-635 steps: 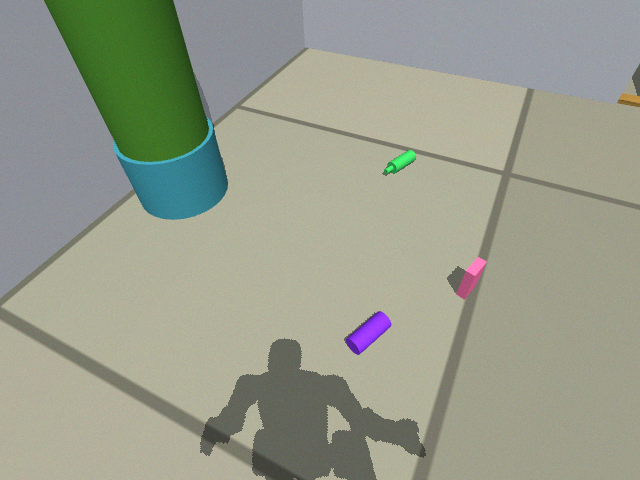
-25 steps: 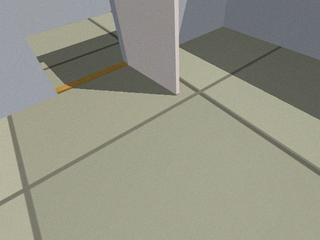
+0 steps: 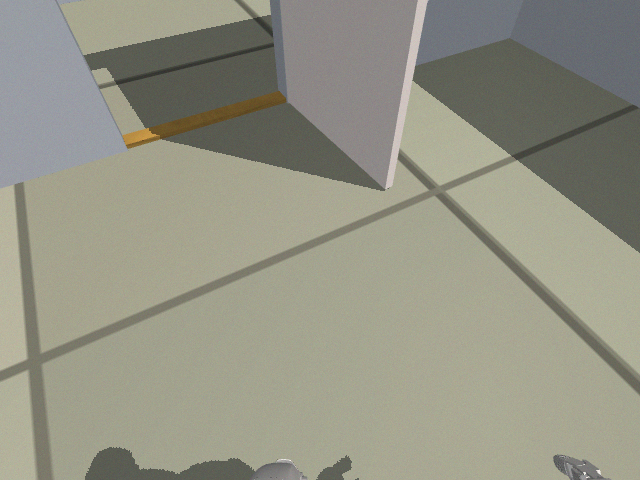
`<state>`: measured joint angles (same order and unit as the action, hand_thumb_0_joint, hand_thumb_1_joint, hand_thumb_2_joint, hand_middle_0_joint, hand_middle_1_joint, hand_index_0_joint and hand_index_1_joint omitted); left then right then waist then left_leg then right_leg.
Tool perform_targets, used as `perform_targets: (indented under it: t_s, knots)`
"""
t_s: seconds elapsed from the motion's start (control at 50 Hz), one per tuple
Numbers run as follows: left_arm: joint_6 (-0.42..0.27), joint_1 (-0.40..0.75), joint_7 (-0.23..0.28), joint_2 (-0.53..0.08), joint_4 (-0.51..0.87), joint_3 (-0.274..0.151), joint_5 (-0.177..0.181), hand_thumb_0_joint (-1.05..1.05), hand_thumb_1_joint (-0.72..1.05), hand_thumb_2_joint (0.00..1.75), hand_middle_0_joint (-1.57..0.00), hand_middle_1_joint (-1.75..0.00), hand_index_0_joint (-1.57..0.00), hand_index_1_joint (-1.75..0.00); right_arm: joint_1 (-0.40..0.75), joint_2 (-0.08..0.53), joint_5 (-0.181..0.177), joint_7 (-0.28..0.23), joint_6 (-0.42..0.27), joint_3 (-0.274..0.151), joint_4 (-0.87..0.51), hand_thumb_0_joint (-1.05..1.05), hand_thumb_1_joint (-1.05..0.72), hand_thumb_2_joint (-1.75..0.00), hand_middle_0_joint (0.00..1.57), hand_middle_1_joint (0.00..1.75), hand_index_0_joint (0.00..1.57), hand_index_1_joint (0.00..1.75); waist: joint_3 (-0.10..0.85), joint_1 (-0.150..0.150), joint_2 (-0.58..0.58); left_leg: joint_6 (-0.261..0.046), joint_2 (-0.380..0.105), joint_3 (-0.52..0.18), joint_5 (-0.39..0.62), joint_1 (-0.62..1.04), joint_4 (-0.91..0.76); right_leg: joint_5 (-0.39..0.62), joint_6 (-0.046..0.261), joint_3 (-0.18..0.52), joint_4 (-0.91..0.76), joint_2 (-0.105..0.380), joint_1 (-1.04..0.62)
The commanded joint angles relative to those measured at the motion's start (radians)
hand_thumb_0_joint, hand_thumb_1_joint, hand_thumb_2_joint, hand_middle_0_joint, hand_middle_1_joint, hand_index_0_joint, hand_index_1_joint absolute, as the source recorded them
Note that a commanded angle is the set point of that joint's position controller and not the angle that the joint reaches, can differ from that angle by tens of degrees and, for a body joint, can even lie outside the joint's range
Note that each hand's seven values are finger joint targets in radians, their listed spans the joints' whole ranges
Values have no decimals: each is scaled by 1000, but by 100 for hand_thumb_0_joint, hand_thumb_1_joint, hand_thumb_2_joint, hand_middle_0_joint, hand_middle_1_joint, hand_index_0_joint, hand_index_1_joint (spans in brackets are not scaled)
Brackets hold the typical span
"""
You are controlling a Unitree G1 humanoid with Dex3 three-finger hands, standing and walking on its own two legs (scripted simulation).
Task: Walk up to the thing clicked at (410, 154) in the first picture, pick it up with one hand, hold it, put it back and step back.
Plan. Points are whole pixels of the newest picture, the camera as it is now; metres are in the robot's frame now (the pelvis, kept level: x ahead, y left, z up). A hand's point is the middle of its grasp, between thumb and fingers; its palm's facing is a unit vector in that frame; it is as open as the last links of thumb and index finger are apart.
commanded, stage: walk up
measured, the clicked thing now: out of the picture +0.08 +1.33 -0.72
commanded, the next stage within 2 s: none
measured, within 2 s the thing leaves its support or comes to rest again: neither
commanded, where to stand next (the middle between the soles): +0.62 -0.02 m, yaw -4 degrees
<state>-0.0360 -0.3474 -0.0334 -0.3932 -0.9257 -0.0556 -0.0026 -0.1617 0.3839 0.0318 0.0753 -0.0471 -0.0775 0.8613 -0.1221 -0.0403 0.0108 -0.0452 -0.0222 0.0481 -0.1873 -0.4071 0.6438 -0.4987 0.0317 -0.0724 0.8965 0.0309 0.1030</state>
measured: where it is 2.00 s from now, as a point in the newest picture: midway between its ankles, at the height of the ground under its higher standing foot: (371, 334)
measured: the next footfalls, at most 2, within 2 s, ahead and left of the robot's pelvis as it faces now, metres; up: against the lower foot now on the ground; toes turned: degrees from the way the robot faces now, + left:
right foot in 0.36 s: +0.31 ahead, -0.18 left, +0.00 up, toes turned -7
left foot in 0.74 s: +0.47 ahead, +0.10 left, +0.00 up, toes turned +11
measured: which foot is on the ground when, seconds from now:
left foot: down 0.00-0.38, up 0.40-0.72, down 0.74-1.00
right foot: up 0.00-0.34, down 0.36-0.74, up 0.76-1.00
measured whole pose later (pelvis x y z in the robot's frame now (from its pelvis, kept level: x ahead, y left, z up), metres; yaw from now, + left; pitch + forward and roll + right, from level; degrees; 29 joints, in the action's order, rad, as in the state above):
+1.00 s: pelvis +0.43 -0.05 +0.02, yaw +17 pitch -2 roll +0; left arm 0.01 -0.11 -0.11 -0.44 -0.75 -0.04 -0.03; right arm -0.42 0.39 0.01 0.02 -0.03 -0.03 0.82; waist -0.10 0.05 0.11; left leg -0.03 0.03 -0.10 -0.25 -0.25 0.53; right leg -0.40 0.00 0.04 0.94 0.04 0.52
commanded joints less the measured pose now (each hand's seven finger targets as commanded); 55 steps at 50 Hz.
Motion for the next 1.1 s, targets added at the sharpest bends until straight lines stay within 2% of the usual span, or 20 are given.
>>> perform_targets:
  t_s: [0.0, 0.06, 0.22, 0.3, 0.32, 0.34, 0.36, 0.38, 0.48, 0.56, 0.6, 0.66, 0.7, 0.72, 0.74, 0.76, 0.8, 0.86, 1.0, 1.08]
  knots:
    - [-44, -33, 15, -237, 106, -41, 20, 0, 90, 90, -20, -30, -20, -30, -145, 306, -38, -45, -19, -77, -73, 0, -90, -90, 20, 30, 20, 30, 157, 79, -85, -201, -320, -425, -126, 412, -355, 92, 28, 199, 331, 24, 483]
    - [-36, -76, -4, -211, 80, -45, 9, 0, 90, 90, -20, -30, -20, -30, -111, 251, -34, -46, -37, -52, -86, 0, -90, -90, 20, 30, 20, 30, 94, 50, -121, -180, -256, -217, 83, 247, -375, 155, 1, 150, 196, 50, 397]
    - [-43, 49, -46, -206, 110, -63, -11, 0, 90, 90, -20, -30, -20, -30, -65, 299, -25, -24, -52, -61, -130, 0, -90, -90, 20, 30, 20, 30, 27, 44, -162, -168, -236, -135, -265, 85, -419, 362, -16, 40, -231, 72, 279]
    - [-56, -68, -34, -230, 66, -82, -14, 0, 90, 90, -20, -30, -20, -30, -48, 259, -22, -25, -40, -43, -139, 0, -90, -90, 20, 30, 20, 30, 113, -39, -51, -103, -172, -57, -135, 42, -163, 353, -2, -18, -323, 8, 7]
    - [-67, -154, -20, -264, 50, -99, -15, 0, 90, 90, -20, -30, -20, -30, -104, 215, -20, -26, -38, -27, -132, 0, -90, -90, 20, 30, 20, 30, 181, -77, 89, -77, -109, 7, -31, 4, 100, 239, 18, 16, -394, 11, -147]
    - [-78, -235, -3, -353, 54, -126, -24, 0, 90, 90, -20, -30, -20, -30, -149, 148, -25, -26, -40, -2, -147, 0, -90, -90, 20, 30, 20, 30, 215, -95, 308, -26, 6, 55, -211, -161, 409, 109, 80, 380, -524, 233, -244]
    - [-80, -206, 2, -407, 81, -124, -10, 0, 90, 90, -20, -30, -20, -30, -148, 200, -30, -34, -35, -12, -144, 0, -90, -90, 20, 30, 20, 30, 189, -75, 257, 4, 57, -2, -348, -310, 538, 122, 216, 737, -645, 414, -264]
    - [-77, -143, 7, -389, 105, -112, 4, 0, 90, 90, -20, -30, -20, -30, -101, 256, -27, -46, -28, -26, -124, 0, -90, -90, 20, 30, 20, 30, 145, -62, 124, 12, -10, -106, -321, -311, 611, 169, 273, 744, -632, 440, -170]
    - [-77, 1, 15, -288, 141, -75, 3, 0, 90, 90, -20, -30, -20, -30, -186, 221, -34, -20, -9, -28, -52, 0, -90, -90, 20, 30, 20, 30, 82, 32, 164, 27, -66, -92, -159, -135, 366, 369, 185, 231, -599, 224, 74]
    - [-83, -8, 11, -317, 168, -86, -11, 0, 90, 90, -20, -30, -20, -30, -98, 200, -18, 3, -4, -31, -90, 0, -90, -90, 20, 30, 20, 30, 72, 2, 160, 38, -79, -51, -104, -94, 121, 261, 200, 199, -615, 246, 94]
    - [-58, 243, -17, -302, 255, -93, -30, 0, 90, 90, -20, -30, -20, -30, -173, 209, -29, 21, 45, -36, -82, 0, -90, -90, 20, 30, 20, 30, 129, 50, 262, 39, -114, -3, 12, -64, 103, 230, 141, 29, -588, 280, 46]
    - [-23, 205, -17, -303, 236, -88, -38, 0, 90, 90, -20, -30, -20, -30, -166, 229, -30, 25, 37, -58, -87, 0, -90, -90, 20, 30, 20, 30, 102, 51, 117, 22, -35, 79, -42, 183, 13, -9, 102, -39, -449, 243, 258]
    - [-2, 174, -21, -257, 233, -68, -46, 0, 90, 90, -20, -30, -20, -30, -351, 271, -24, -3, 33, -80, -31, 0, -90, -90, 20, 30, 20, 30, 187, 128, -92, -31, 57, 84, -159, 402, -30, 74, 71, -93, -59, 161, 331]
    - [6, 159, -32, -182, 247, -45, -39, 0, 90, 90, -20, -30, -20, -30, -435, 342, -14, -30, 28, -97, -32, 0, -90, -90, 20, 30, 20, 30, 151, 168, -329, -117, -101, -291, -403, 472, -234, -51, 17, -113, 295, 50, 519]
    - [3, 206, -34, -159, 300, -21, -17, 0, 90, 90, -20, -30, -20, -30, -402, 412, -7, -40, 14, -94, -69, 0, -90, -90, 20, 30, 20, 30, 114, 137, -355, -241, -322, -886, -467, 482, -455, -124, -15, -4, 381, -76, 750]
    - [-6, 229, -29, -239, 310, -29, -31, 0, 90, 90, -20, -30, -20, -30, -328, 439, -35, -44, 9, -96, -86, 0, -90, -90, 20, 30, 20, 30, 87, 101, -257, -309, -388, -1023, -479, 404, -517, -142, -3, 166, 384, -2, 728]
    - [-12, 217, -27, -274, 255, -43, -19, 0, 90, 90, -20, -30, -20, -30, -249, 358, -28, -60, 2, -62, -109, 0, -90, -90, 20, 30, 20, 30, 85, 64, -101, -251, -289, -729, -353, 361, -418, -80, -10, 187, 310, 48, 643]
    - [11, 180, -37, -285, 217, -63, -24, 0, 90, 90, -20, -30, -20, -30, -204, 329, -32, -69, -5, -49, -121, 0, -90, -90, 20, 30, 20, 30, 109, 33, -135, -198, -194, -540, -303, 195, -397, 30, -21, 151, 157, 47, 462]
    - [34, 283, -68, -232, 282, -84, -29, 0, 90, 90, -20, -30, -20, -30, -251, 333, -19, -85, -20, -53, -134, 0, -90, -90, 20, 30, 20, 30, 73, 41, -165, -163, -134, -465, -216, 182, -362, 180, -39, 130, -65, 10, 447]
    - [19, 225, -42, -201, 262, -89, -6, 0, 90, 90, -20, -30, -20, -30, -159, 310, -2, -94, -6, -45, -166, 0, -90, -90, 20, 30, 20, 30, 100, -20, -204, -90, -85, -409, 111, 14, -189, 219, -7, 102, -271, -22, 150]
